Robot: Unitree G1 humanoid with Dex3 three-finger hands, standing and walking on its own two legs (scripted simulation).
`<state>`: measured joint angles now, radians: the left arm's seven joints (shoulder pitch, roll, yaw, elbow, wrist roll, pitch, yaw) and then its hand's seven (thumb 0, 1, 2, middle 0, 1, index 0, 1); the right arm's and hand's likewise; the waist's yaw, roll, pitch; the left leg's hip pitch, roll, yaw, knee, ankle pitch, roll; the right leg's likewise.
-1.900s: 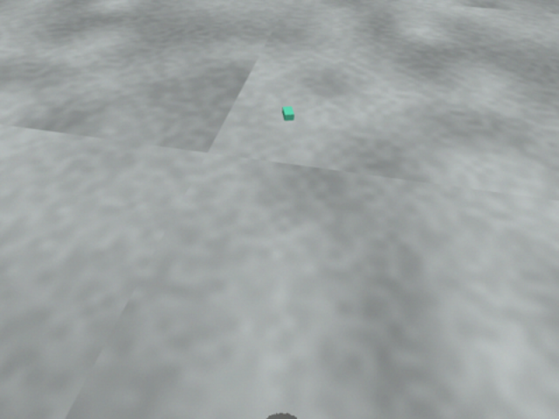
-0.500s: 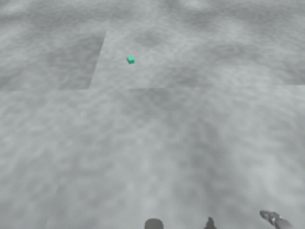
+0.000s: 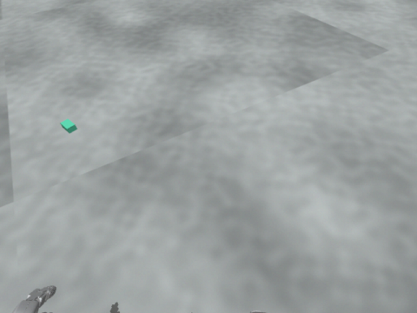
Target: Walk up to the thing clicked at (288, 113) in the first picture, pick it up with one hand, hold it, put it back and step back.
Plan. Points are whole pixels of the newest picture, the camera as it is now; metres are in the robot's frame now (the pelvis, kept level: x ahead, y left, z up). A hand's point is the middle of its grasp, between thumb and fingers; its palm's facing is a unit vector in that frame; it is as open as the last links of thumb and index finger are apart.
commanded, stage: walk up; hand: left
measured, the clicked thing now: (68, 126) +1.61 +0.88 -0.72
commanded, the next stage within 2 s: none
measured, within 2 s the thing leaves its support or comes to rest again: neither
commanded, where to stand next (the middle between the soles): +1.10 +0.97 m, yaw -49 degrees
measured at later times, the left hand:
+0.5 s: hand (19, 239) +0.41 +0.46 -0.14, palm faces -0.29 -0.81 -0.50, open 7.4 cm
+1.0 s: hand (5, 169) +0.63 +0.56 -0.10, palm faces -0.35 -0.73 -0.59, open 7.4 cm
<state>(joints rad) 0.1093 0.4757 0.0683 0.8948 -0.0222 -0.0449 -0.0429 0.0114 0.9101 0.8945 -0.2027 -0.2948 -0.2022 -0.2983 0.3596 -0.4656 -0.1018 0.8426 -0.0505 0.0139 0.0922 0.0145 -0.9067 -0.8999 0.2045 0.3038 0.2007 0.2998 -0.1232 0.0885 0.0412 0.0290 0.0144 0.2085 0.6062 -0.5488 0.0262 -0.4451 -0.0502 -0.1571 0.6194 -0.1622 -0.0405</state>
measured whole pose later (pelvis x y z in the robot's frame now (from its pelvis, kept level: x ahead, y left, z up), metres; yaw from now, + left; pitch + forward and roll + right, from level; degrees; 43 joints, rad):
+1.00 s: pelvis +0.45 +0.29 +0.00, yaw -24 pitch -1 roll -2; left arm 0.34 0.44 0.06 0.88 0.03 -0.09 0.07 0.01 0.90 0.89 -0.21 -0.30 -0.21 -0.30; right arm 0.19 -0.49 -0.10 0.75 -0.06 0.09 0.13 0.01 -0.91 -0.90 0.20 0.30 0.20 0.30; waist -0.02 0.15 0.05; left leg -0.59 0.17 -0.10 1.00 -0.32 -0.03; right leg -0.35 -0.10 -0.02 0.71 -0.36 0.02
